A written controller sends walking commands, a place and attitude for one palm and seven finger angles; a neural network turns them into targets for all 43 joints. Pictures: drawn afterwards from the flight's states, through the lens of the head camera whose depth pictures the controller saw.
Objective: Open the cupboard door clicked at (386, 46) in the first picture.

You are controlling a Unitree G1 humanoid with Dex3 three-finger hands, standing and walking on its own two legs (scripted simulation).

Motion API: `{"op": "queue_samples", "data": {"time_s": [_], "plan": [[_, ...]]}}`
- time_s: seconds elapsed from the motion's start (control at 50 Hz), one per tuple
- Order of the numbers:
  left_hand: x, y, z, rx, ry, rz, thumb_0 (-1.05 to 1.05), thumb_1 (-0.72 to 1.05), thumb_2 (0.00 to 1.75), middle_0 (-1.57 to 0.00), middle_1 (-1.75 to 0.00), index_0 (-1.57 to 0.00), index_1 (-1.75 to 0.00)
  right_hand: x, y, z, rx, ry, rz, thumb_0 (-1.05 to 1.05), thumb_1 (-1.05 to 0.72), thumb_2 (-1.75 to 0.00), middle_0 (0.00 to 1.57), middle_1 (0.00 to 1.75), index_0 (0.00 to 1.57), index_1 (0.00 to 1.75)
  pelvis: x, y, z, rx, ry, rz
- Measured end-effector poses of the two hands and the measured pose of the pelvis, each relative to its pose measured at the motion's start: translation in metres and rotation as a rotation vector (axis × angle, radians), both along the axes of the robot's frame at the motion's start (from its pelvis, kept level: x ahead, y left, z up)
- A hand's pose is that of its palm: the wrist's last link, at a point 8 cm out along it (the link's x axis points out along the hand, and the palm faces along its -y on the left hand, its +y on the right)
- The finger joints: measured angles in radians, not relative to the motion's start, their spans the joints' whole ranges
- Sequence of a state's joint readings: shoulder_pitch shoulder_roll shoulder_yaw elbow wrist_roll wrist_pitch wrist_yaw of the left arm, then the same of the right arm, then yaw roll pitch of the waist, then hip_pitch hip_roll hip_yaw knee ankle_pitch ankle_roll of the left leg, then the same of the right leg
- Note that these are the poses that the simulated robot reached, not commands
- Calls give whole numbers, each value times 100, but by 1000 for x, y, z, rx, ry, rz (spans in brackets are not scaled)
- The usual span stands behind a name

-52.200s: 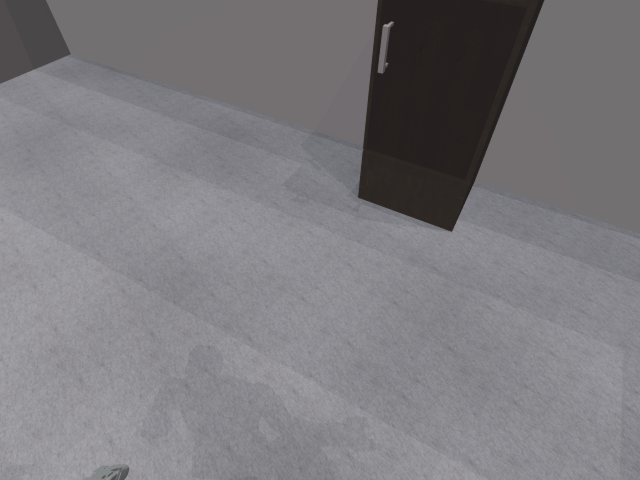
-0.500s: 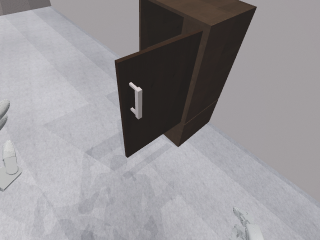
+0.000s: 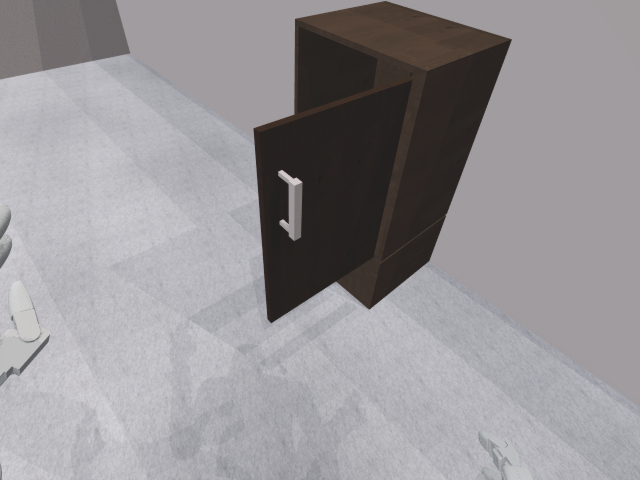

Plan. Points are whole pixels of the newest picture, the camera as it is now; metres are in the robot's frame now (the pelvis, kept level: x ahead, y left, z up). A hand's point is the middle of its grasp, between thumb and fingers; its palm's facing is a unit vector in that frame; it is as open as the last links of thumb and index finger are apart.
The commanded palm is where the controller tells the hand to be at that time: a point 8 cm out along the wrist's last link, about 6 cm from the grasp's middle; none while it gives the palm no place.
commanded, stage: let the arm hang, fingers relaxed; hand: left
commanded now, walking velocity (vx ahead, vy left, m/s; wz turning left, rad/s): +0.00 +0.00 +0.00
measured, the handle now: (289, 206) +0.64 +0.10 -0.03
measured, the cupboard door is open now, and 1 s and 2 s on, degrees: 88 88 88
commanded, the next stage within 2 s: look to check the result in 1.18 s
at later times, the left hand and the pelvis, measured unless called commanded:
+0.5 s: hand out of the picture +0.03 +0.18 -0.16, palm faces +0.05 -0.98 -0.21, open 6.8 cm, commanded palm none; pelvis +0.00 -0.01 +0.01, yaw +1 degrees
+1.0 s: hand out of the picture +0.01 +0.16 -0.16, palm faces +0.04 -0.98 -0.20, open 7.3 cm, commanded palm none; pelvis +0.00 -0.01 +0.02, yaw +1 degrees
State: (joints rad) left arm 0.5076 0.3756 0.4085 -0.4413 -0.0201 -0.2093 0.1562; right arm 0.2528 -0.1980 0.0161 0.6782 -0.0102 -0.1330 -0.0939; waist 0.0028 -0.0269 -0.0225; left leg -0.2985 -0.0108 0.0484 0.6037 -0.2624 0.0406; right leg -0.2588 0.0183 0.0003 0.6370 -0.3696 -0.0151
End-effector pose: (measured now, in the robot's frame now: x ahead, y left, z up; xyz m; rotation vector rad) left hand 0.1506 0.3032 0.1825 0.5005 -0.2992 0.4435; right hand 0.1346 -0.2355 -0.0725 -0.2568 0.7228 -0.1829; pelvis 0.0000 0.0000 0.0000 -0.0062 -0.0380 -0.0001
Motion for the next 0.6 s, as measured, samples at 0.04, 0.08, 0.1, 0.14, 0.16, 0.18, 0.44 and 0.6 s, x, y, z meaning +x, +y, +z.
{"op": "queue_samples", "data": {"time_s": [0.04,0.08,0.1,0.14,0.16,0.18,0.44,0.6], "plan": [[6,2,0,6,19,11,2,89,90,-22,-31,-21,-31,3,7,2,17,-13,2,1,-90,-90,20,30,20,30,2,0,3,7,4,-4],[11,0,3,18,32,10,2,89,90,-21,-31,-21,-31,6,13,4,37,-20,16,1,-90,-90,20,30,20,30,4,-3,6,9,6,-1],[16,0,-3,26,61,0,2,89,90,-21,-31,-21,-31,8,14,2,53,-18,36,1,-90,-90,20,30,20,30,5,-4,6,6,15,5],[32,1,-43,-39,226,-7,1,90,90,-21,-30,-20,-30,11,13,-13,89,31,58,1,-90,-90,20,30,20,30,5,-4,2,11,29,14],[38,0,-73,-103,343,-1,1,90,90,-20,-30,-20,-30,10,11,-21,103,66,57,1,-90,-90,20,30,20,30,6,-3,1,11,35,16],[41,-4,-106,-173,472,10,1,90,90,-20,-30,-20,-30,8,10,-29,112,104,53,1,-90,-90,20,30,20,30,6,-3,0,11,39,17],[-102,-89,-314,-643,1441,113,-6,103,89,-21,-30,-21,-30,-108,-13,-49,69,613,-63,1,-91,-90,20,30,20,30,5,-13,12,0,22,28],[-164,-68,-306,-594,1645,232,-2,96,90,-21,-30,-20,-30,-152,-8,-56,111,743,-110,1,-91,-90,20,30,20,30,2,-13,16,0,14,21]]}}
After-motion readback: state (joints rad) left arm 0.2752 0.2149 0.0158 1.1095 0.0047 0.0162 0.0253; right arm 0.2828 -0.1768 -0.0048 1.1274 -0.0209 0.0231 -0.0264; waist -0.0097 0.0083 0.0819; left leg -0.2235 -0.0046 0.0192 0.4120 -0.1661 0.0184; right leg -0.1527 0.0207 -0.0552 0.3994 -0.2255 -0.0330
